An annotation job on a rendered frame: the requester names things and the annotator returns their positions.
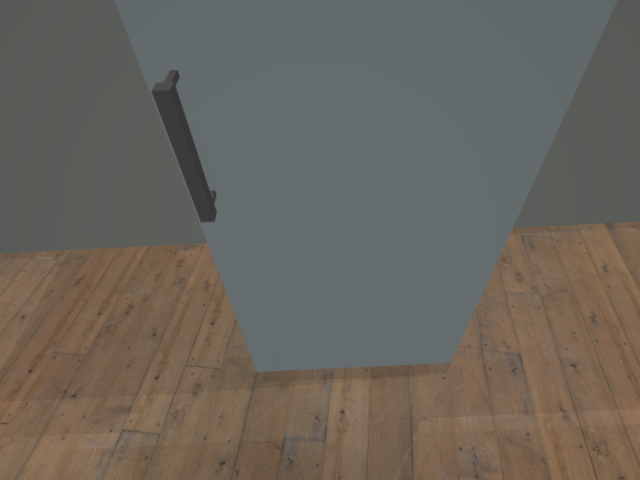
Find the handle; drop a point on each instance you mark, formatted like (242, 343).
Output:
(170, 108)

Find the fridge door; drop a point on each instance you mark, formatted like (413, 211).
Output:
(370, 157)

